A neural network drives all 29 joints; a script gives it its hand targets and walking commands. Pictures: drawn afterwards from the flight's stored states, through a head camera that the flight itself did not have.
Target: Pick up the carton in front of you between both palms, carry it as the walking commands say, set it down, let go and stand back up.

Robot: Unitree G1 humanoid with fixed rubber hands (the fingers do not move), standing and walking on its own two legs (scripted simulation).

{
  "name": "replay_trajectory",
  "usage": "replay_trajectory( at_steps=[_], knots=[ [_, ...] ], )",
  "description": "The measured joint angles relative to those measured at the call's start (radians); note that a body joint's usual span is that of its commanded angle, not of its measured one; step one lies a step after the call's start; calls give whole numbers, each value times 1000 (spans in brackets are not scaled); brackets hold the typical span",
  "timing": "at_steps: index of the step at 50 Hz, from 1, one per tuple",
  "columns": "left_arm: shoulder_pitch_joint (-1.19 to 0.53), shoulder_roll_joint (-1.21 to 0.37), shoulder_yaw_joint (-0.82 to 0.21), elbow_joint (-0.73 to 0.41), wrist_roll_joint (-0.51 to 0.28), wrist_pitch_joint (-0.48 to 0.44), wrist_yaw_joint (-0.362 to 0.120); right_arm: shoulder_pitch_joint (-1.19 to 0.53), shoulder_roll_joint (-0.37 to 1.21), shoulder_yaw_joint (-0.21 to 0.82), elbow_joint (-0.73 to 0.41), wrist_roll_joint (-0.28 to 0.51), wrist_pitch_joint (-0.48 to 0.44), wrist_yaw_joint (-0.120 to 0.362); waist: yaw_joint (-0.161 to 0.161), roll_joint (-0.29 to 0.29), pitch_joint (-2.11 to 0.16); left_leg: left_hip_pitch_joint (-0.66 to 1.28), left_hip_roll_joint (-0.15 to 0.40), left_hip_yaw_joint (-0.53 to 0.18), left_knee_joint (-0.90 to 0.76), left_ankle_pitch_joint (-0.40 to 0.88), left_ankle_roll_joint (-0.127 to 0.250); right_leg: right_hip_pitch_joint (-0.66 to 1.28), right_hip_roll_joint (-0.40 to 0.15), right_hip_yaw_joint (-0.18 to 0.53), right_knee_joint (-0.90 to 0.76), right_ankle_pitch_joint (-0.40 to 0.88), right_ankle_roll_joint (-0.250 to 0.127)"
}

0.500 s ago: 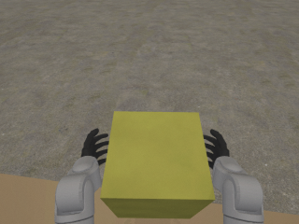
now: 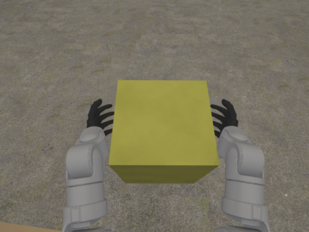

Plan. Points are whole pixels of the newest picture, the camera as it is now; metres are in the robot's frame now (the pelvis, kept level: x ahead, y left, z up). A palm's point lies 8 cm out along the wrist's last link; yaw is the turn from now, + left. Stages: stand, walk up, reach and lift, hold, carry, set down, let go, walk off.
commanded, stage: carry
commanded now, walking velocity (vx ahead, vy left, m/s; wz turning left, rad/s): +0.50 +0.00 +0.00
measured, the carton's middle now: (160, 138) +0.36 +0.00 +0.04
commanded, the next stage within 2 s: none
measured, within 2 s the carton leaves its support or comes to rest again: neither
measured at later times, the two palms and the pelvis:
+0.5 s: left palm (118, 70) +0.69 +0.16 +0.02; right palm (198, 70) +0.69 -0.16 +0.03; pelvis +0.37 +0.00 -0.10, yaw +2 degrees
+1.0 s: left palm (126, 51) +1.03 +0.17 -0.10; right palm (181, 52) +1.03 -0.14 -0.10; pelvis +0.72 +0.01 -0.14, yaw +0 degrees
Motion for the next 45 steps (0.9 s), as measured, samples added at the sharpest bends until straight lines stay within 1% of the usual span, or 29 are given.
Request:
replay_trajectory(
  at_steps=[1,2,3,4,5,6,9,11,13,14,17,19,20,22,23,24,25,26,27,28,29,31,33,36,38,41,44,45],
  knots=[
    [2,12,1,-5,-3,6,2,-4,8,4,4,-1,-1,1,-27,-20,4,10,-18,6,30,-80,4,-48,-20,21,149,14,-3],
    [6,19,3,-6,-8,9,3,-4,13,8,5,2,4,2,-50,-28,9,11,-28,7,63,-123,10,-114,-17,65,315,8,-1],
    [15,20,7,-8,-8,12,4,3,17,11,2,12,12,4,-66,-24,14,19,-33,5,77,-139,16,-182,-1,103,463,-1,-3],
    [27,16,14,-11,-4,17,5,15,21,16,-3,23,22,9,-79,-17,20,36,-36,2,76,-147,20,-243,13,128,567,1,-7],
    [38,7,23,-15,2,21,6,32,24,21,-12,33,30,15,-89,-10,27,57,-39,-2,66,-158,22,-297,19,141,619,16,-9],
    [47,-5,32,-22,6,26,5,49,26,24,-21,36,35,13,-94,-4,34,82,-41,-5,49,-169,22,-342,19,149,622,39,-9],
    [63,-33,44,-49,12,27,-3,77,26,27,-44,50,30,13,-95,7,54,154,-44,-13,-4,-199,20,-439,2,160,478,73,2],
    [65,-35,41,-67,14,14,-6,71,24,30,-55,55,19,15,-92,9,61,191,-43,-18,-13,-230,18,-503,-10,158,433,160,4],
    [71,-26,38,-96,11,4,-6,54,24,41,-61,57,6,16,-95,0,62,228,-49,-20,-5,-275,11,-558,-24,165,391,306,0],
    [74,-20,35,-110,10,-1,-6,48,24,47,-65,57,1,16,-99,-6,58,244,-53,-23,8,-304,8,-577,-30,167,344,389,-2],
    [82,-6,26,-132,18,-4,-3,40,25,62,-71,52,-3,17,-109,-28,35,298,-64,-36,69,-412,-3,-581,-38,161,116,663,-9],
    [86,-1,23,-130,24,5,1,44,26,68,-71,44,5,15,-109,-42,12,339,-69,-42,132,-507,-14,-548,-36,137,-27,830,-19],
    [87,2,22,-124,27,11,2,46,26,69,-67,40,11,13,-106,-46,-1,363,-70,-42,168,-561,-20,-524,-32,119,-81,886,-23],
    [85,9,21,-106,27,25,4,47,26,72,-56,32,24,10,-98,-50,-27,417,-74,-41,246,-678,-31,-460,-22,84,-166,937,-29],
    [78,13,19,-91,26,30,7,46,24,71,-49,28,31,7,-92,-54,-37,441,-76,-38,299,-693,-37,-416,-19,70,-211,937,-31],
    [66,15,16,-69,23,34,10,45,19,66,-44,24,39,2,-77,-59,-41,462,-79,-33,377,-680,-30,-360,-18,53,-256,922,-31],
    [56,15,12,-44,22,35,13,44,11,61,-33,20,42,-5,-56,-57,-48,461,-76,-25,502,-696,-15,-301,-14,40,-260,792,-41],
    [43,13,8,-19,20,36,16,35,1,53,-13,16,42,-12,-35,-41,-54,427,-65,-34,653,-682,-4,-275,0,36,-215,547,-60],
    [27,9,3,8,13,34,21,22,-14,42,11,15,37,-19,-14,-15,-51,373,-54,-65,786,-650,-4,-291,23,34,-137,358,-84],
    [13,7,-4,34,2,33,26,17,-28,33,32,18,32,-24,9,-1,-39,308,-53,-99,884,-604,-8,-319,36,28,-65,323,-92],
    [11,2,-7,55,-4,30,27,21,-36,26,47,25,28,-29,28,9,-25,243,-48,-125,943,-556,-11,-337,47,21,-6,305,-99],
    [30,-8,-6,74,-26,22,20,41,-26,4,57,35,24,-28,55,17,10,108,-32,-156,962,-431,-17,-333,64,16,48,229,-103],
    [58,-18,3,69,-47,2,5,57,1,-19,53,32,7,-20,69,22,47,-21,-4,-161,886,-341,-30,-308,73,16,48,183,-98],
    [91,-30,3,59,-54,-47,-13,94,29,-31,36,15,-46,-9,82,25,86,-170,38,-146,706,-284,-45,-260,81,18,21,144,-100],
    [104,-26,-10,65,-54,-81,-24,121,37,-25,28,5,-83,0,88,21,100,-231,50,-130,576,-230,-44,-217,83,25,-5,117,-98],
    [120,-20,-33,82,-46,-123,-36,154,26,-3,29,-6,-125,14,90,16,104,-245,45,-94,337,-103,-36,-130,83,39,-59,77,-83],
    [135,-16,-49,99,-30,-152,-47,177,20,11,40,-15,-153,28,71,11,91,-162,14,-29,62,42,-30,-19,76,43,-117,36,-64],
    [143,-14,-51,101,-27,-159,-50,179,19,16,48,-16,-160,32,61,9,87,-112,1,-1,-20,85,-24,10,70,38,-105,23,-55]
  ],
)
